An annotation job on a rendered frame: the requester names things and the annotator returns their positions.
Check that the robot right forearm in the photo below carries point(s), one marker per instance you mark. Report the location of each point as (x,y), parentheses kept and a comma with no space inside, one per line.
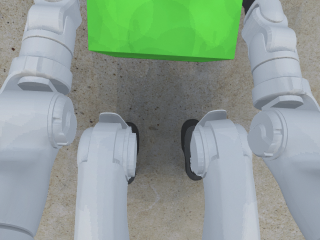
(274,60)

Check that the robot shin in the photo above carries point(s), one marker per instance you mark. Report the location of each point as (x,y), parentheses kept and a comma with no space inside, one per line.
(84,142)
(222,115)

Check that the robot right upper arm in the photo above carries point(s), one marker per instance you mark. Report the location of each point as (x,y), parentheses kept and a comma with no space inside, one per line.
(288,141)

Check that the robot left forearm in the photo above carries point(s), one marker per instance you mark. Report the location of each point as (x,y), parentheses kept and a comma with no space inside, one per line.
(47,48)

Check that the robot left upper arm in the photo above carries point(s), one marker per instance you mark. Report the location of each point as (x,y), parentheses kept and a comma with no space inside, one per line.
(34,125)

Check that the left robot shin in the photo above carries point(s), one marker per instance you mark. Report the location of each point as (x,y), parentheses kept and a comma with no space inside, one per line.
(84,142)

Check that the carton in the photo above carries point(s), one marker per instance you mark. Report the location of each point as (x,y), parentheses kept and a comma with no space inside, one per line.
(173,30)

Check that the robot right hand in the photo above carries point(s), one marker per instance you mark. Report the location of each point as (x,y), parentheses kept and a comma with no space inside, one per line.
(247,4)

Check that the right robot shin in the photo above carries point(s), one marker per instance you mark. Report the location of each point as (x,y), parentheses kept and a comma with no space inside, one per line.
(222,115)

